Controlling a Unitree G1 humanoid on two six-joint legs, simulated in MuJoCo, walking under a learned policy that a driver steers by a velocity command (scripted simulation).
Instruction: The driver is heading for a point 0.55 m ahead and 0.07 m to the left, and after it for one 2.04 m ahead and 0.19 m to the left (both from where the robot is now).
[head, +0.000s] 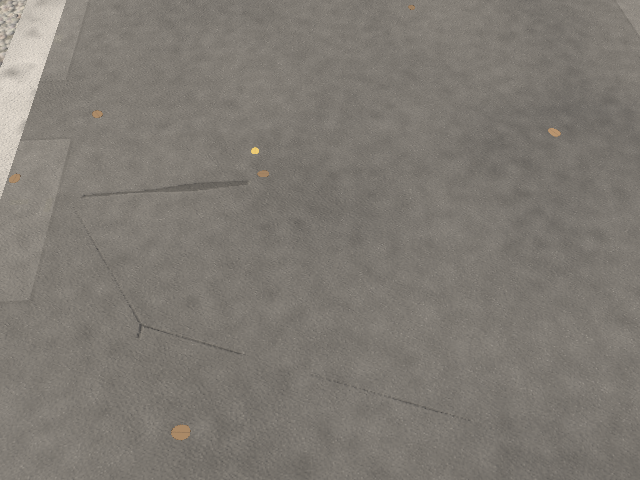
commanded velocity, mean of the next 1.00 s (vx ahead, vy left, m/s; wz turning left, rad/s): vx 0.48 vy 0.00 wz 0.32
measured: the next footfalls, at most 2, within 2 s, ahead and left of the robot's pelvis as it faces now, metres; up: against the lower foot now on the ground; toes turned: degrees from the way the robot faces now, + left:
right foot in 0.42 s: +0.42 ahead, -0.10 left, +0.00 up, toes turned +18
left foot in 0.90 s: +0.60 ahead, +0.22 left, +0.00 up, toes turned +20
